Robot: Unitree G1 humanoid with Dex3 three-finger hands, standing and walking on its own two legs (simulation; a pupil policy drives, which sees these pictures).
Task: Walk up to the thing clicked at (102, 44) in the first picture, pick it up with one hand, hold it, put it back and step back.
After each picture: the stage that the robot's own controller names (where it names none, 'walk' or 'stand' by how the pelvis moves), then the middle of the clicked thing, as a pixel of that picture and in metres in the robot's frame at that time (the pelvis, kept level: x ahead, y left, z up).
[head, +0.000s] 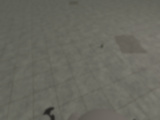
stand; (102, 45) +1.59 -0.26 -0.72
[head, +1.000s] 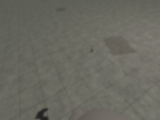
walk; (91, 49) +1.48 +0.07 -0.70
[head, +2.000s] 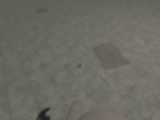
walk; (79, 64) +0.96 +0.24 -0.72
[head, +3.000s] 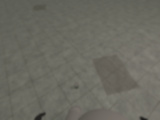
walk; (76, 85) +0.52 +0.20 -0.70
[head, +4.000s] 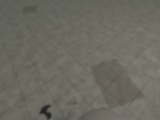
stand; (74, 101) +0.28 +0.19 -0.69
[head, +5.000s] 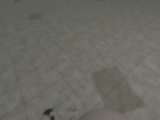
stand; (74, 107) +0.26 +0.20 -0.72
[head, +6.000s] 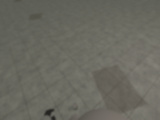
stand; (75, 106) +0.27 +0.20 -0.72
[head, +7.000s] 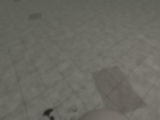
stand; (74, 108) +0.25 +0.20 -0.73
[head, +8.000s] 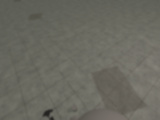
stand; (74, 108) +0.25 +0.20 -0.73
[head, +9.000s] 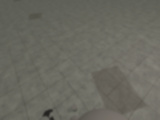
stand; (74, 108) +0.25 +0.20 -0.73
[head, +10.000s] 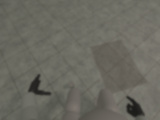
go down; (71, 85) +0.31 +0.18 -0.55
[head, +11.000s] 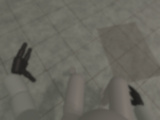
go down; (72, 71) +0.37 +0.18 -0.35
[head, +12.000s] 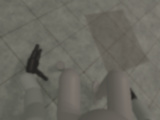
close in; (60, 66) +0.37 +0.19 -0.26
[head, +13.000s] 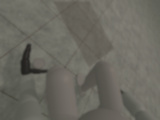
close; (37, 65) +0.37 +0.21 -0.23
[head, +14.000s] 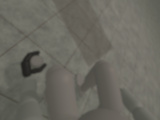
close; (36, 64) +0.37 +0.21 -0.22
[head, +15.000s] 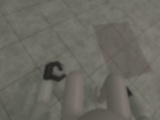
lift; (58, 72) +0.30 +0.23 -0.10
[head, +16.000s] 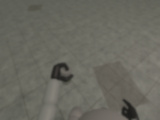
hold; (66, 75) +0.31 +0.17 +0.04
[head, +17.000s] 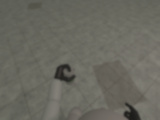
hold; (69, 76) +0.32 +0.16 +0.00
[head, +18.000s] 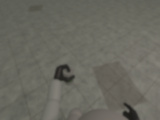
hold; (68, 76) +0.32 +0.17 +0.00
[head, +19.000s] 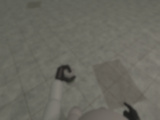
hold; (69, 76) +0.32 +0.16 -0.01
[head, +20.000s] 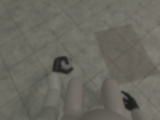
crouch; (67, 67) +0.37 +0.17 -0.09
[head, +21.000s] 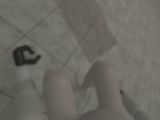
lower; (31, 56) +0.42 +0.23 -0.22
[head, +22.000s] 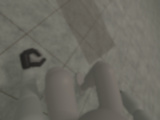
lower; (35, 58) +0.40 +0.22 -0.23
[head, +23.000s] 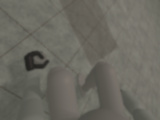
lower; (39, 60) +0.38 +0.21 -0.23
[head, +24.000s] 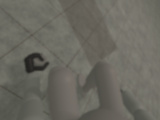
lower; (39, 62) +0.38 +0.21 -0.22
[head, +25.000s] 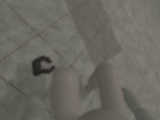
loosen; (45, 65) +0.35 +0.19 -0.23
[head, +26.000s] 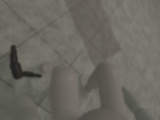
withdraw; (46, 67) +0.33 +0.19 -0.22
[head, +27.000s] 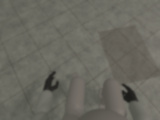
walk; (75, 76) +0.34 +0.15 -0.42
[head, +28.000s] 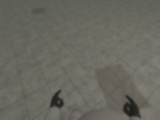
stand; (75, 107) +0.26 +0.15 -0.66
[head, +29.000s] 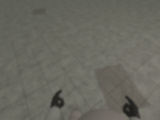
stand; (75, 106) +0.27 +0.16 -0.67
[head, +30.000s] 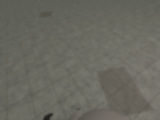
stand; (78, 106) +0.27 +0.15 -0.71
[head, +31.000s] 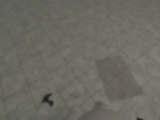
walk; (77, 94) +0.31 +0.12 -0.70
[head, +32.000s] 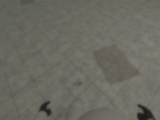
walk; (79, 82) +0.49 +0.16 -0.69
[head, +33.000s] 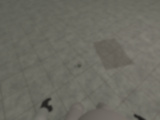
walk; (79, 64) +0.82 +0.19 -0.69
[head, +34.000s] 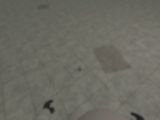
stand; (79, 68) +0.87 +0.18 -0.72
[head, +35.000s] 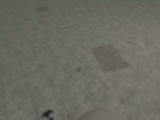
stand; (79, 68) +0.88 +0.20 -0.72
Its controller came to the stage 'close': yes
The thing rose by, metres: 0.72
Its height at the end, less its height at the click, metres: +0.00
